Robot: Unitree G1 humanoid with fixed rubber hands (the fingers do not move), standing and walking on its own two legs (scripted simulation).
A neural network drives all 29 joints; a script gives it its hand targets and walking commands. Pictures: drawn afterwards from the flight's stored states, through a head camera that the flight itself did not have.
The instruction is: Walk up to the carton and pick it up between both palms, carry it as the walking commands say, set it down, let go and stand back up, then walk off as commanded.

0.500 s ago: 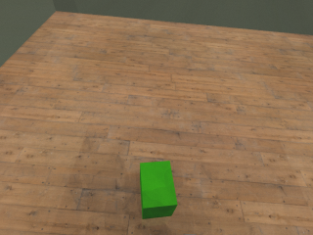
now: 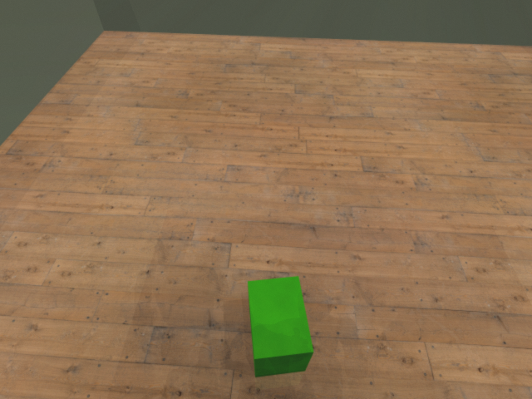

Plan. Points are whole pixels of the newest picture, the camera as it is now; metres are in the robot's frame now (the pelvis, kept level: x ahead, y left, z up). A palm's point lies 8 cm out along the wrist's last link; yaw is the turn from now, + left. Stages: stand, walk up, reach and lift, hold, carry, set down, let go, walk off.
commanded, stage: walk up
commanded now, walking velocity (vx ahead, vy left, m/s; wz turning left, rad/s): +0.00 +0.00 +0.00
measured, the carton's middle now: (276, 326) +0.44 -0.05 -0.65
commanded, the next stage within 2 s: stand in 0.30 s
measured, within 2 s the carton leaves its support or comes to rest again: neither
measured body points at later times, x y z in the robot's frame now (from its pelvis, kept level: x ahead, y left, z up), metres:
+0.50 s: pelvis -0.01 -0.02 +0.00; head +0.00 -0.03 +0.45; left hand +0.06 +0.22 -0.14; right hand +0.05 -0.25 -0.15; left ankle -0.02 +0.06 -0.73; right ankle +0.01 -0.14 -0.73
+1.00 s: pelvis -0.02 -0.02 +0.00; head +0.03 -0.03 +0.44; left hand +0.13 +0.20 -0.13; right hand +0.16 -0.25 -0.12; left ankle -0.02 +0.06 -0.73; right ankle +0.01 -0.14 -0.73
